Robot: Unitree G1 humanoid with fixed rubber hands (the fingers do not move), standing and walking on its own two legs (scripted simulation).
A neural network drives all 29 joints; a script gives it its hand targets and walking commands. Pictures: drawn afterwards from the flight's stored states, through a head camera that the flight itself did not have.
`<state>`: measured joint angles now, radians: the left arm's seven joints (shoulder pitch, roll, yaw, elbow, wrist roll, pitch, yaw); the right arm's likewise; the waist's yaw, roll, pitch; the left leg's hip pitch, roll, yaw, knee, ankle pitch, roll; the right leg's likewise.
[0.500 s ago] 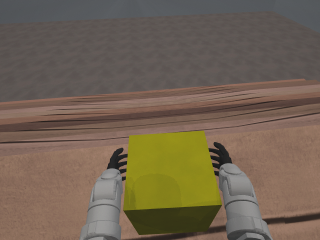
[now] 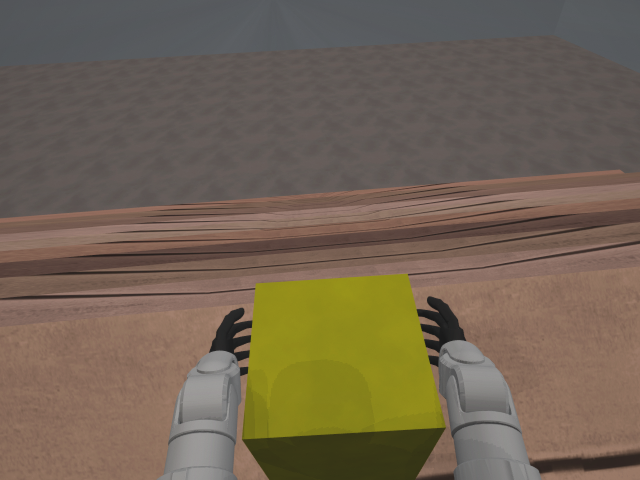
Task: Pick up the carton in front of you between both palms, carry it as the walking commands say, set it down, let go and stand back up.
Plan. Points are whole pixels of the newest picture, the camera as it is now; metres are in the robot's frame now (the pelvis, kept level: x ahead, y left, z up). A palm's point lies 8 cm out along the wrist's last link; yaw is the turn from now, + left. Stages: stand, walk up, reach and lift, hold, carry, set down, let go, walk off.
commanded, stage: reach and lift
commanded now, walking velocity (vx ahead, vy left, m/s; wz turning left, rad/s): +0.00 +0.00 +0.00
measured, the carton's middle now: (338, 386) +0.29 +0.00 -0.04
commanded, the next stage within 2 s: hold in 0.08 s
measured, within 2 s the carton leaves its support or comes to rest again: neither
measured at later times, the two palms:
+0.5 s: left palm (215, 368) +0.27 +0.15 +0.05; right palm (456, 358) +0.27 -0.15 +0.05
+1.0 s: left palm (218, 359) +0.28 +0.15 +0.05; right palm (456, 350) +0.28 -0.15 +0.06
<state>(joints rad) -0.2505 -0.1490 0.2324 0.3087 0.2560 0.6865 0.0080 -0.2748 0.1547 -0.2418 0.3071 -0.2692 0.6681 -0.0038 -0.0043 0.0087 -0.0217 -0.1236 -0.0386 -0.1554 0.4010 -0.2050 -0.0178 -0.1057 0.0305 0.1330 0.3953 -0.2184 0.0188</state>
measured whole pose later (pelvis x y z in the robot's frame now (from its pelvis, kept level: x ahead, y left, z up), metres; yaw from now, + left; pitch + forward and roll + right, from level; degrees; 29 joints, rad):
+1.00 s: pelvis -0.01 +0.00 +0.00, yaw -1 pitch -7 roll +0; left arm -0.27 -0.15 0.23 0.24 0.27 0.78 0.00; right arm -0.29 0.16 -0.24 0.26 -0.28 0.75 0.00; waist 0.01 0.00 -0.01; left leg -0.08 -0.03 -0.13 0.39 -0.19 -0.02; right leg -0.07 0.03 0.13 0.39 -0.20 0.02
